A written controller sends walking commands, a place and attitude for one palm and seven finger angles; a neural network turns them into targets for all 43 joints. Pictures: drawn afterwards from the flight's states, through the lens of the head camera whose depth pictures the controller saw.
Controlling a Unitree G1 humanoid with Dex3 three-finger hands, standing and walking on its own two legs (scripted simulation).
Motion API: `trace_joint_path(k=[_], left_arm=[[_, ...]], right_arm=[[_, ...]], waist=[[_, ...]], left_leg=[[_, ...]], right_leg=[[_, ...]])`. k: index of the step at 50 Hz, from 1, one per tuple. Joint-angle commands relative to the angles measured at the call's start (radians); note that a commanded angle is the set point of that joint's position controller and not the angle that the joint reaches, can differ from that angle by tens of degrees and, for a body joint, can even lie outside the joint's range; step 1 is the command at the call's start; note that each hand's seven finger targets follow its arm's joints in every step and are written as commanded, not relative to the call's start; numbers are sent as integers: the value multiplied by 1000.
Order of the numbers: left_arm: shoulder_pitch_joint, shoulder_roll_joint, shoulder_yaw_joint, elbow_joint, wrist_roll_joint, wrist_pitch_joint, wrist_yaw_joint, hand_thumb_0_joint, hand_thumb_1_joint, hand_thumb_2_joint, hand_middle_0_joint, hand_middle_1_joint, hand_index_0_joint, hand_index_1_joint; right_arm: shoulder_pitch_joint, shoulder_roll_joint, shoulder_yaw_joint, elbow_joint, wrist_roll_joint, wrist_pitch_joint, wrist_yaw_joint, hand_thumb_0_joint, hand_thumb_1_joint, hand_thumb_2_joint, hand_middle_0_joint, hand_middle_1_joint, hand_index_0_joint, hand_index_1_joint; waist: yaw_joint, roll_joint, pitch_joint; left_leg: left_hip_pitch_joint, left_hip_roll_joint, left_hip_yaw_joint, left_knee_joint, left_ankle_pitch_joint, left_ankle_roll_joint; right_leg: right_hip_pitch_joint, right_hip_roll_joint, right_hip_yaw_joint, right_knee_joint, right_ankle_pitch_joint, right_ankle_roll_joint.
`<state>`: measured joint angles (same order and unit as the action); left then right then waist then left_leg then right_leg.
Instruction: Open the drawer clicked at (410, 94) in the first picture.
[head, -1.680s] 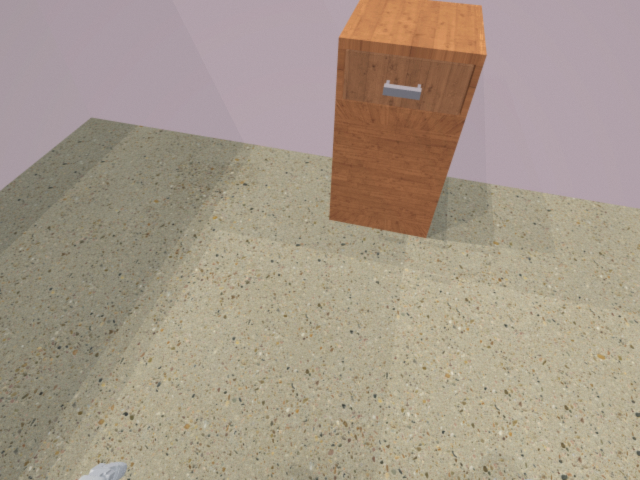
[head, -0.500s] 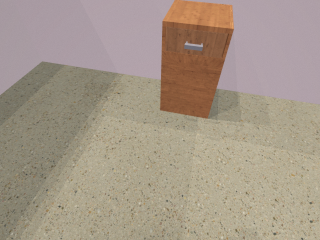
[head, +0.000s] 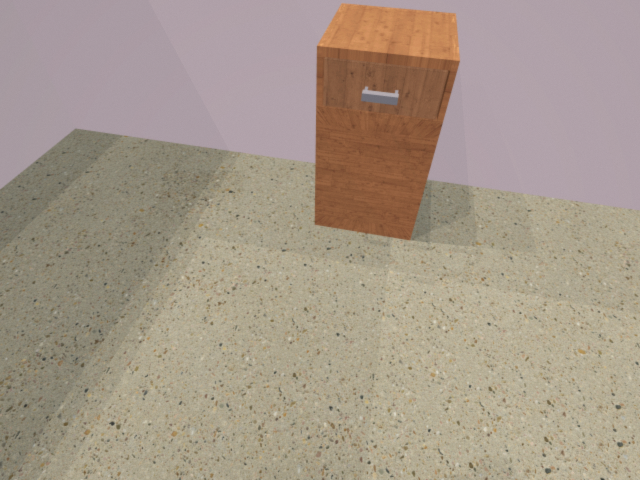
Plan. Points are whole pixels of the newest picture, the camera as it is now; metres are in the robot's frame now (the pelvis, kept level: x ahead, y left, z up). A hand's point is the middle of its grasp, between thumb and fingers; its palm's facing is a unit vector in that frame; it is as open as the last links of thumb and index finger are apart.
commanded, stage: walk to a spot facing it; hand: left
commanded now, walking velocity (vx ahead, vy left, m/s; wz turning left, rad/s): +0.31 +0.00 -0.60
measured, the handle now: (380, 94) +1.24 -0.10 -0.10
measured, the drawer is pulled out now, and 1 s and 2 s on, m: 0.00 0.00 0.00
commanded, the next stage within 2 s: none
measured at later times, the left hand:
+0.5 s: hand out of the picture +0.10 +0.14 -0.17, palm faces -0.15 -0.98 -0.16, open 7.4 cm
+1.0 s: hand (297, 267) +0.55 +0.09 -0.16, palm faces -0.52 -0.83 -0.21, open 7.4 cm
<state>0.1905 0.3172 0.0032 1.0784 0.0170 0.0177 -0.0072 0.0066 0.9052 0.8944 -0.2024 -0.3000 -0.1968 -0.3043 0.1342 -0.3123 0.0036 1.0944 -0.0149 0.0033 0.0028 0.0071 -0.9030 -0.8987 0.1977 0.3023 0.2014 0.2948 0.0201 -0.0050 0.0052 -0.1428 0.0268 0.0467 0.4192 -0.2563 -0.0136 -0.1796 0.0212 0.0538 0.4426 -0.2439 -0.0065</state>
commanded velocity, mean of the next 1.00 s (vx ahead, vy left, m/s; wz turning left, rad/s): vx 0.25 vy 0.00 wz -0.55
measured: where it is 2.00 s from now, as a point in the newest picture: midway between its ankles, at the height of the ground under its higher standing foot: (342, 430)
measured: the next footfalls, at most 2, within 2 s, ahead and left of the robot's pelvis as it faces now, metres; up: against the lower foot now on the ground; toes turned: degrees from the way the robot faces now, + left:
left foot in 0.64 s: +0.38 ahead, +0.06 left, +0.00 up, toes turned -12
right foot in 1.16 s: +0.40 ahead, -0.21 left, +0.00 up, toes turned -45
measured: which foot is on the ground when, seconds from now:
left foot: down 0.00-0.20, up 0.22-0.62, down 0.64-1.00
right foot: down 0.00-0.64, up 0.66-1.00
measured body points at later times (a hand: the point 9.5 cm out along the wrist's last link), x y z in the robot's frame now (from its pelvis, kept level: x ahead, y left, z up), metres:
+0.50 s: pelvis +0.14 -0.03 +0.00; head +0.17 -0.03 +0.45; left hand +0.11 +0.20 -0.15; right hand +0.19 -0.28 -0.14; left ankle +0.26 +0.09 -0.68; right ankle +0.03 -0.11 -0.74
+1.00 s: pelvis +0.33 -0.02 +0.00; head +0.37 -0.02 +0.45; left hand +0.58 +0.13 -0.14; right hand +0.18 -0.22 -0.14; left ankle +0.35 +0.07 -0.74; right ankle +0.34 -0.19 -0.68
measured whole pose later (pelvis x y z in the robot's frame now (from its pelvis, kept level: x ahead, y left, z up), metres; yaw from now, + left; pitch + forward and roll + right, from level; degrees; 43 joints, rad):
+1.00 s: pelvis +0.33 -0.02 +0.00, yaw -33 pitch +0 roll +0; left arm 0.12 0.25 0.10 0.91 0.04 0.04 -0.04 0.01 0.91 0.90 -0.19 -0.30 -0.19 -0.30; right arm 0.34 -0.20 -0.05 1.04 -0.02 -0.06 -0.02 0.00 -0.92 -0.90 0.20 0.30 0.20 0.29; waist -0.02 -0.03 0.07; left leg -0.11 0.09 0.36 0.43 -0.30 0.03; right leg -0.61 -0.10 -0.08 0.93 -0.18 0.04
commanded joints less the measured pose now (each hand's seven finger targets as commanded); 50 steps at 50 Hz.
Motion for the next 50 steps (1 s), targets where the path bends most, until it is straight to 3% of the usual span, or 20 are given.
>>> trace_joint_path(k=[1, 3, 4, 6, 8, 9, 10, 11, 14, 17, 23, 27, 30, 31, 32, 33, 35, 38, 44, 50], left_arm=[[36, 104, 41, -104, 7, -3, -13, 0, 900, 900, -200, -300, -200, -300], [37, 52, 49, -138, 5, -12, -22, 0, 900, 900, -200, -300, -200, -300], [8, 39, 54, -160, 7, -16, -26, 0, 900, 900, -200, -300, -200, -300], [12, 20, 61, -174, 5, -27, -34, 0, 900, 900, -200, -300, -200, -300], [176, -6, 69, -121, 11, -35, -36, 0, 900, 900, -200, -300, -200, -300], [314, 69, 86, -81, 16, -51, -26, 0, 900, 900, -200, -300, -200, -300], [441, 169, 106, -53, 7, -64, -5, 0, 900, 900, -200, -300, -200, -300], [455, 148, 101, -54, -5, -67, 15, 0, 900, 900, -200, -300, -200, -300], [301, 52, 75, -88, 6, -74, 18, 0, 900, 900, -200, -300, -200, -300], [281, 29, 75, -83, 8, -89, 19, 0, 900, 900, -200, -300, -200, -300], [308, 14, 76, -57, 11, -97, 26, 0, 900, 900, -200, -300, -200, -300], [292, 28, 87, -59, 13, -87, 29, 0, 900, 900, -200, -300, -200, -300], [235, 35, 99, -78, 4, -84, 26, 0, 900, 900, -200, -300, -200, -300], [256, -12, 99, -90, -6, -81, 16, 0, 900, 900, -200, -300, -200, -300], [277, -61, 94, -118, -14, -82, 1, 0, 900, 900, -200, -300, -200, -300], [221, -40, 93, -134, -4, -79, 3, 0, 900, 900, -200, -300, -200, -300], [114, -54, 96, -148, 10, -66, -17, 0, 900, 900, -200, -300, -200, -300], [157, -91, 93, -140, 21, -24, -35, 0, 900, 900, -200, -300, -200, -300], [40, -100, 91, -197, 22, 9, -41, 0, 900, 900, -200, -300, -200, -300], [-126, -93, 77, -245, 15, 10, -39, 0, 900, 900, -200, -300, -200, -300]], right_arm=[[74, -170, -59, -70, -7, -12, -13, 0, -900, -900, 200, 300, 200, 300], [105, -199, -81, -84, -4, -26, -17, 0, -900, -900, 200, 300, 200, 300], [122, -189, -86, -90, -5, -35, -18, 0, -900, -900, 200, 300, 200, 300], [115, -163, -86, -97, -8, -43, -19, 0, -900, -900, 200, 300, 200, 300], [71, -135, -81, -107, -11, -42, -19, 0, -900, -900, 200, 300, 200, 300], [55, -81, -68, -134, -1, -42, -13, 0, -900, -900, 200, 300, 200, 300], [-29, -16, -50, -205, 3, -54, -2, 0, -900, -900, 200, 300, 200, 300], [-87, -51, -56, -223, 0, -60, -6, 0, -900, -900, 200, 300, 200, 300], [-70, -10, -62, -192, -9, -58, 1, 0, -900, -900, 200, 300, 200, 300], [-7, 31, -67, -171, -8, -41, 8, 0, -900, -900, 200, 300, 200, 300], [-99, 62, -70, -230, -2, -47, 23, 0, -900, -900, 200, 300, 200, 300], [-133, 71, -66, -255, 3, -64, 23, 0, -900, -900, 200, 300, 200, 300], [135, 2, -84, -179, -3, -78, -9, 0, -900, -900, 200, 300, 200, 300], [293, -106, -110, -140, -14, -82, -23, 0, -900, -900, 200, 300, 200, 300], [386, -187, -121, -123, -19, -81, -23, 0, -900, -900, 200, 300, 200, 300], [326, -150, -107, -132, -11, -73, -21, 0, -900, -900, 200, 300, 200, 300], [182, -27, -82, -163, -10, -80, -21, 0, -900, -900, 200, 300, 200, 300], [123, 32, -70, -155, -10, -97, -27, 0, -900, -900, 200, 300, 200, 300], [188, 17, -75, -129, -2, -99, -30, 0, -900, -900, 200, 300, 200, 300], [245, -26, -83, -104, -11, -71, -25, 0, -900, -900, 200, 300, 200, 300]], waist=[[-28, 77, 117], [-37, 190, 103], [-49, 198, 106], [-34, 140, 95], [45, 78, 45], [101, -158, 11], [138, -402, 7], [142, -243, 17], [44, -41, 90], [3, -56, 65], [21, -91, 78], [33, -142, 77], [-92, -73, -44], [-143, 112, -159], [-140, 355, -231], [-126, 242, -172], [-74, 165, 33], [1, 125, 40], [-9, 89, 52], [-62, 132, 58]], left_leg=[[-17, 178, -166, -128, -394, 79], [33, 312, -260, -199, -373, 152], [63, 349, -255, -198, -263, 181], [49, 354, -160, -119, -61, 170], [-102, 258, 2, 116, -10, 93], [-314, 146, 115, 444, -70, 27], [-599, 15, 129, 727, -352, -17], [-637, 60, -14, 790, -309, -6], [-595, 116, -39, 777, -111, -26], [-535, 107, -5, 689, -20, -47], [-547, 92, 15, 489, 75, -50], [-369, 49, 42, 281, 45, -24], [71, 18, 50, 79, 107, 6], [325, 208, -154, 59, 73, 53], [411, 493, -511, -73, 67, 160], [257, 530, -552, -166, -166, 198], [11, 434, -379, -223, -262, 153], [-110, 348, -88, -214, -52, 108], [4, 335, 98, -194, 284, 133], [69, 339, 218, -80, 510, 120]], right_leg=[[-251, -20, 75, 48, -283, -34], [-321, 14, -54, 286, -192, -14], [-363, -27, -71, 343, -229, -5], [-311, -69, -86, 303, -247, -2], [-20, -30, -149, 119, -95, -15], [189, -141, 80, -58, -135, -70], [291, -388, 554, -219, -17, -191], [269, -407, 605, -223, 34, -243], [109, -325, 403, -207, 52, -237], [67, -255, 252, -211, 183, -202], [107, -215, 203, -205, 264, -179], [83, -207, 201, -148, 375, -152], [-34, -128, 155, 152, 513, -102], [-204, -38, 76, 413, 243, -64], [-399, 62, -42, 755, -332, -22], [-439, 7, 6, 897, -337, -33], [-495, -89, -12, 942, -155, -26], [-413, -129, -50, 850, -52, -1], [-502, -154, -88, 659, 77, 48], [-389, -105, -163, 368, 45, 31]])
